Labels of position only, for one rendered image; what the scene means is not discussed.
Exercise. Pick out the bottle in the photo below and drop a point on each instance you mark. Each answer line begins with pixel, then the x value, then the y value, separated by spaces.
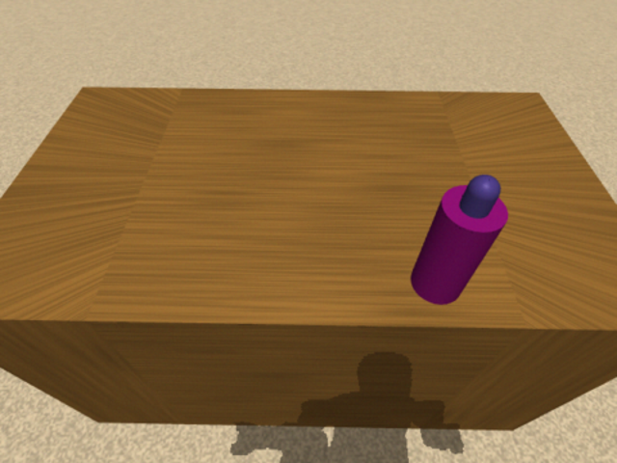
pixel 467 223

